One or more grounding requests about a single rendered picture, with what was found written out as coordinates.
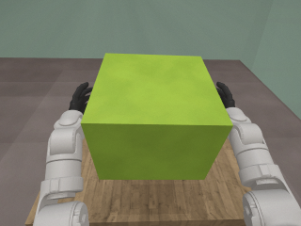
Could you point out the pedestal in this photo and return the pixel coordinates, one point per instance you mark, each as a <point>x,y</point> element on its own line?
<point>215,201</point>

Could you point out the right robot hand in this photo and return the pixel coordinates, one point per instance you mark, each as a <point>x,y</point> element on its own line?
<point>225,95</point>

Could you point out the robot left forearm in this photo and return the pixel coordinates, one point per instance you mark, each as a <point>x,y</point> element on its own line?
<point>63,161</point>

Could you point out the robot right forearm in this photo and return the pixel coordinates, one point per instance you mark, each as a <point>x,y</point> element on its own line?
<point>256,166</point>

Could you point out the carton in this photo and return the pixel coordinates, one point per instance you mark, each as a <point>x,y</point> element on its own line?
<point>154,117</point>

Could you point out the right robot upper arm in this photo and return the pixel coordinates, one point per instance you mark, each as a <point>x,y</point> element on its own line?
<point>270,207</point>

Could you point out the left robot upper arm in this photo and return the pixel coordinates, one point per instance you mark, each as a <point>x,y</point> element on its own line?
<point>73,213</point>

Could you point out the left robot hand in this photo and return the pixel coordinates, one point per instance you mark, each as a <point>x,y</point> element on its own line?
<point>79,98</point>

